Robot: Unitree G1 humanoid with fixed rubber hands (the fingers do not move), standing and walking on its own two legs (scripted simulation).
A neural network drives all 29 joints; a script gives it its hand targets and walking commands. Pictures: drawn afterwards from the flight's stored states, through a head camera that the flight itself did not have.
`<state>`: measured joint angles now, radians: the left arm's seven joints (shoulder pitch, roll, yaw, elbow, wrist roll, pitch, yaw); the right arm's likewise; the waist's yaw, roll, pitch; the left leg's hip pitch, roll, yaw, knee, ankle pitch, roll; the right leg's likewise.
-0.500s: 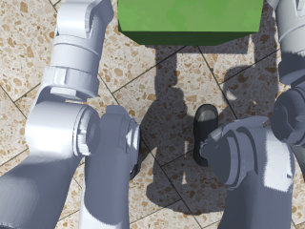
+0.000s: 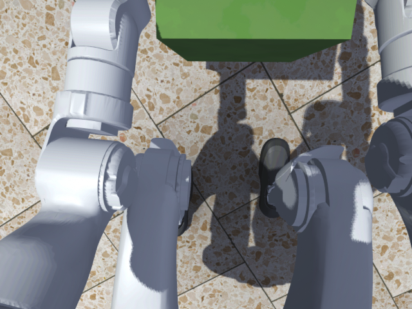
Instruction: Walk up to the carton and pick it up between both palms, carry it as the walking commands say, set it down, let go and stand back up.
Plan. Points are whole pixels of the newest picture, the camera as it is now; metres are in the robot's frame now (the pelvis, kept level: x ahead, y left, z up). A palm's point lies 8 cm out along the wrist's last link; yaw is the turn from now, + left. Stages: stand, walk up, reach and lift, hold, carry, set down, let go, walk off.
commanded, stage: reach and lift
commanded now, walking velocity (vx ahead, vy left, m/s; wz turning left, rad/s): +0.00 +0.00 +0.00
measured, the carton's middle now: out of the picture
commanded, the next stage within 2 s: none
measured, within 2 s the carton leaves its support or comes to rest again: neither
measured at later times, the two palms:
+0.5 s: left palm out of the picture +0.54 +0.13 -0.03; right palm out of the picture +0.57 -0.17 -0.03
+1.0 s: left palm out of the picture +0.51 +0.14 +0.04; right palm out of the picture +0.54 -0.16 +0.05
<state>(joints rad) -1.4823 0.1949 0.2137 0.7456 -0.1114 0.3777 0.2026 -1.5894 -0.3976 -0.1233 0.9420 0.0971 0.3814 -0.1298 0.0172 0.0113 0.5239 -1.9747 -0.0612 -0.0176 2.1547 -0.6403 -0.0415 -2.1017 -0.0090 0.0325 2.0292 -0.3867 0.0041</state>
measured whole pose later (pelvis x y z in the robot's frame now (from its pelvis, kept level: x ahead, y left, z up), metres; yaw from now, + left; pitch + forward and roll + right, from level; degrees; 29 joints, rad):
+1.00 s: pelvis -0.03 +0.00 +0.10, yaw +0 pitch +18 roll +2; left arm -1.32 0.11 0.32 0.60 -0.02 0.47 0.17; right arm -1.46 -0.34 -0.13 0.84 0.09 0.48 -0.15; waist 0.02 0.01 0.52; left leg -1.59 -0.06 -0.02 1.80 -0.53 -0.04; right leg -1.69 -0.01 0.03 1.69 -0.32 0.00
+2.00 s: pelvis -0.02 +0.00 +0.22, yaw +0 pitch +8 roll +1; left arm -1.06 0.04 0.33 0.53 0.01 0.47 0.14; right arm -1.20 -0.24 -0.13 0.74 0.07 0.49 -0.16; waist 0.02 0.01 0.51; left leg -1.08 -0.06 -0.04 1.35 -0.42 -0.03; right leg -1.16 -0.01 0.03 1.26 -0.25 0.00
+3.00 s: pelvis +0.12 -0.01 +0.36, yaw +0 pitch +11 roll +1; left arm -0.36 -0.18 0.33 0.43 0.26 0.50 -0.03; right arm -0.36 0.10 -0.28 0.44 -0.18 0.53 -0.06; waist 0.02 0.01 -0.17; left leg -0.46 -0.04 -0.06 0.55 -0.27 -0.02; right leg -0.57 -0.01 0.03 0.55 -0.17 0.00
